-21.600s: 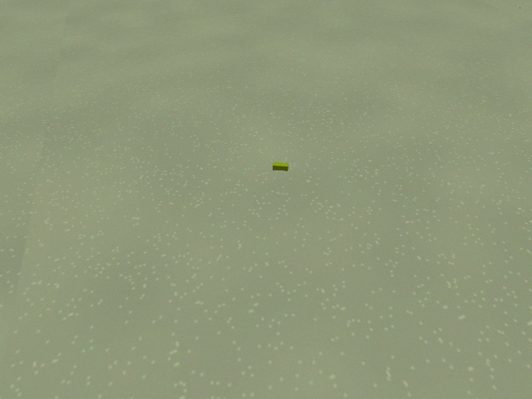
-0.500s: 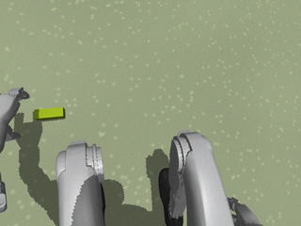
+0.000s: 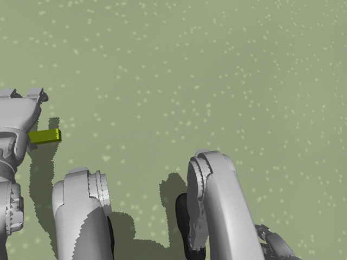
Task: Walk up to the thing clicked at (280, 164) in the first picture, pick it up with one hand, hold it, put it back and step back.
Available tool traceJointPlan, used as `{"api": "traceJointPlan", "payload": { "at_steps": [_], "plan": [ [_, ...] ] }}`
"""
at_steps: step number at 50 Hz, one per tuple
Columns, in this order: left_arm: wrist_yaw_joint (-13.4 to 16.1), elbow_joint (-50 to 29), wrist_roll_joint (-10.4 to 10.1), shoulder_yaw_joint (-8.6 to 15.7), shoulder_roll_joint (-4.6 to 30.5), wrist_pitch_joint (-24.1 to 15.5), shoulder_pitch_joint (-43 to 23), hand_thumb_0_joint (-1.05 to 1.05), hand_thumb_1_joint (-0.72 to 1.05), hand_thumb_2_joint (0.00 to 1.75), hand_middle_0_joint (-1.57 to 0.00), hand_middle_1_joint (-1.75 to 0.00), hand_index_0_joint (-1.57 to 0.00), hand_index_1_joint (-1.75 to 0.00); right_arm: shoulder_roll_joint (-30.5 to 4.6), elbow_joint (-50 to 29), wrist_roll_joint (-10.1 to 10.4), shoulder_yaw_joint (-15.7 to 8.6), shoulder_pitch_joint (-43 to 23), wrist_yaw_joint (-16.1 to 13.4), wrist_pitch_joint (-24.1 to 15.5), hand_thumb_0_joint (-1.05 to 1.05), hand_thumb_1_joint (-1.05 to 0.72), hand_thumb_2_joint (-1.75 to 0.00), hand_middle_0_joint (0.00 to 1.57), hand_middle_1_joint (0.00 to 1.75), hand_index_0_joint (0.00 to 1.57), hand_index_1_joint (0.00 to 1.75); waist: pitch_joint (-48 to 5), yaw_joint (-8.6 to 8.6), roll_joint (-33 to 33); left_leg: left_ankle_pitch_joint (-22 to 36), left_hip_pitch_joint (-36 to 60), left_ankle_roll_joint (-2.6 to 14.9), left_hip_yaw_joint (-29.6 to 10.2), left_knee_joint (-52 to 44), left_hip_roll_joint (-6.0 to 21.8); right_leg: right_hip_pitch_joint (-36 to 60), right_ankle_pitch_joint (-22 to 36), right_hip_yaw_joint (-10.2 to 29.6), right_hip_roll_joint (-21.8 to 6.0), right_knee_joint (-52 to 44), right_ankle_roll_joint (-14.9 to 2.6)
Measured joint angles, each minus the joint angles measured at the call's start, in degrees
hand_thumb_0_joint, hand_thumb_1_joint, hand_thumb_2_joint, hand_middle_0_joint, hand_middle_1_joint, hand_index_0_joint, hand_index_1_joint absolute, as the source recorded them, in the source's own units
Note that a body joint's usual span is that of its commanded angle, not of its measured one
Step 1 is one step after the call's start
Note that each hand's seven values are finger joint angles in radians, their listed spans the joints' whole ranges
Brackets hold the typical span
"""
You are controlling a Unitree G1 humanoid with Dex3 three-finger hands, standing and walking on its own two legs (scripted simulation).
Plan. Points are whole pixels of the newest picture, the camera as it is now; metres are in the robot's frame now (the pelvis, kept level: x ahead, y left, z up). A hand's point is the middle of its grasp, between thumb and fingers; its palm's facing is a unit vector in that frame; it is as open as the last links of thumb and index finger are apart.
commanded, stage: approach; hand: left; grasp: from above
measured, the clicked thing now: (43, 137) +0.44 +0.30 -0.30
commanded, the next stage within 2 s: close in in 0.84 s
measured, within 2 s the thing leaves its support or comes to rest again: neither
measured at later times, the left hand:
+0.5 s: hand (14, 146) +0.39 +0.32 -0.19, palm faces -0.51 -0.11 -0.85, open 13.3 cm
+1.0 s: hand (23, 128) +0.44 +0.31 -0.19, palm faces -0.51 -0.09 -0.85, open 13.2 cm
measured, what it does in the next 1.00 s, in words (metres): stands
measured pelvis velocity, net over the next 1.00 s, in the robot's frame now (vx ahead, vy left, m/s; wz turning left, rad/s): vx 0.00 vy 0.00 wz -0.02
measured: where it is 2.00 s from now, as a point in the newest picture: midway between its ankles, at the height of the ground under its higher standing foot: (150, 251)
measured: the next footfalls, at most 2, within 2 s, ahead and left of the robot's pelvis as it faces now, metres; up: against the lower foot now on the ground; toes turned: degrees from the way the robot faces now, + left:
none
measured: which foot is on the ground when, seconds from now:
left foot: down 0.00-1.00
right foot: down 0.00-1.00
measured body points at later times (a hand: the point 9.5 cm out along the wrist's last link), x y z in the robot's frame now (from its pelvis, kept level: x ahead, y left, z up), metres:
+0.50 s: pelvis +0.00 +0.00 +0.00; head +0.24 +0.07 +0.37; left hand +0.42 +0.33 -0.14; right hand +0.05 -0.27 -0.10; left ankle +0.07 +0.13 -0.28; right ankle +0.09 -0.13 -0.28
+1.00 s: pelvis +0.00 +0.00 +0.00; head +0.25 +0.07 +0.37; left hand +0.46 +0.31 -0.14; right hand +0.05 -0.27 -0.10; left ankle +0.07 +0.13 -0.28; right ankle +0.09 -0.13 -0.28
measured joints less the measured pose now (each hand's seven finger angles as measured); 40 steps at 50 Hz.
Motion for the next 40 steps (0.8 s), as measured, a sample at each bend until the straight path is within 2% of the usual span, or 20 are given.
{"api": "traceJointPlan", "payload": {
  "at_steps": [5,10,14,18,21,23,26,29,32,35,38,40],
  "plan": [
    [0.0,3.8,-0.5,0.2,-0.8,5.4,-4.4,0.00,-0.35,0.86,-0.23,-0.89,-0.24,-0.89,-0.5,-1.0,0.7,1.3,1.0,0.0,-0.6,0.00,-0.91,-0.89,0.20,0.30,0.20,0.30,-0.3,-2.42,1.3,0.0,-0.2,0.25,0.0,-0.8,0.4,-0.4,0.5,-0.1,0.3,-1.0,0.04],
    [-3.5,4.5,-3.4,0.2,0.1,8.5,-6.0,0.01,-0.40,0.90,-0.20,-0.91,-0.21,-0.91,-1.2,-1.7,1.8,2.5,2.5,0.2,-0.7,0.00,-0.91,-0.90,0.20,0.30,0.20,0.30,0.9,-3.74,2.7,-0.1,0.2,0.58,0.0,-1.4,0.8,0.0,0.7,-0.2,0.6,-1.9,0.23],
    [-6.9,2.6,-5.9,1.4,1.1,7.9,-3.7,0.01,-0.41,0.90,-0.20,-0.91,-0.20,-0.91,-1.4,-2.1,2.6,2.9,3.9,0.5,-0.1,0.00,-0.91,-0.90,0.20,0.30,0.20,0.30,2.3,-3.47,3.2,-0.2,0.8,0.60,-0.1,-1.6,0.8,0.6,0.7,-0.3,0.6,-2.1,0.26],
    [-9.5,0.4,-7.4,2.8,2.4,4.7,0.4,0.01,-0.41,0.90,-0.20,-0.90,-0.21,-0.90,-1.3,-2.3,2.6,3.2,4.5,0.7,0.8,0.00,-0.91,-0.89,0.20,0.30,0.20,0.30,3.7,-2.22,2.8,-0.2,1.5,0.44,-0.3,-1.4,0.7,1.3,0.6,-0.5,0.6,-2.1,0.20],
    [-10.2,-1.4,-7.2,3.5,3.3,1.2,3.4,0.01,-0.40,0.89,-0.21,-0.89,-0.21,-0.90,-1.2,-2.1,2.0,2.9,4.6,0.9,1.1,0.00,-0.91,-0.89,0.20,0.30,0.20,0.30,4.5,-0.67,1.9,0.1,1.7,0.23,-0.6,-1.0,0.4,1.7,0.7,-0.7,0.4,-1.7,0.12],
    [-9.7,-2.7,-6.7,2.9,3.6,-1.2,4.9,0.01,-0.40,0.89,-0.22,-0.88,-0.22,-0.89,-1.2,-1.8,1.5,2.5,4.5,1.0,1.1,0.00,-0.91,-0.89,0.20,0.30,0.20,0.30,4.5,0.50,1.3,0.3,1.5,0.09,-0.7,-0.7,0.1,1.8,0.7,-0.8,0.3,-1.4,0.10],
    [-7.5,-4.7,-5.4,2.0,3.5,-3.8,6.6,0.00,-0.39,0.89,-0.22,-0.88,-0.23,-0.88,-1.2,-1.1,1.0,1.6,3.7,1.1,0.9,0.00,-0.91,-0.89,0.20,0.30,0.20,0.30,4.1,1.74,0.4,0.4,1.2,0.14,-0.7,0.0,-0.2,1.8,0.5,-0.7,0.1,-0.7,0.24],
    [-4.3,-5.9,-3.6,1.1,2.6,-4.6,7.0,0.00,-0.39,0.89,-0.23,-0.87,-0.23,-0.88,-1.2,-0.7,0.9,0.4,2.6,0.9,0.5,0.00,-0.91,-0.89,0.20,0.30,0.20,0.30,2.7,2.36,-0.2,0.4,0.8,0.34,-0.6,0.4,-0.3,1.6,0.3,-0.5,0.0,-0.3,0.32],
    [-1.4,-4.3,-1.8,0.0,1.7,-3.1,4.9,0.00,-0.38,0.90,-0.23,-0.87,-0.23,-0.88,-1.1,-0.5,0.9,-0.1,1.0,0.7,-0.1,0.00,-0.91,-0.89,0.20,0.30,0.20,0.30,1.2,2.01,-0.5,0.5,0.5,0.61,-0.2,0.4,-0.5,1.5,0.1,-0.2,-0.2,-0.2,0.42],
    [0.3,-0.2,-0.5,-0.9,1.4,-0.3,0.8,0.00,-0.38,0.91,-0.24,-0.87,-0.23,-0.88,-1.1,-0.6,1.1,0.1,-0.6,0.6,-0.8,0.00,-0.91,-0.89,0.20,0.30,0.20,0.30,-0.3,0.89,-0.5,0.6,0.1,0.82,0.1,0.1,-0.5,1.2,0.1,0.0,-0.2,-0.4,0.42],
    [0.2,5.2,0.2,-1.5,2.3,2.7,-4.3,0.00,-0.37,0.92,-0.24,-0.88,-0.23,-0.89,-1.2,-1.2,1.1,1.3,-1.9,0.6,-1.7,0.00,-0.91,-0.89,0.20,0.30,0.20,0.30,-0.8,-0.78,-0.2,0.7,-0.2,1.01,0.1,-0.1,-0.4,0.9,0.3,0.0,-0.2,-0.8,0.60],
    [-0.8,7.6,-0.1,-1.5,3.4,4.4,-7.0,0.00,-0.37,0.92,-0.23,-0.89,-0.23,-0.90,-1.3,-2.0,1.1,2.1,-2.1,0.7,-2.2,0.00,-0.91,-0.89,0.20,0.30,0.20,0.30,-0.5,-1.98,0.2,0.8,-0.5,1.11,-0.1,-0.1,-0.4,0.7,0.5,-0.2,-0.1,-1.0,0.77]
  ]
}}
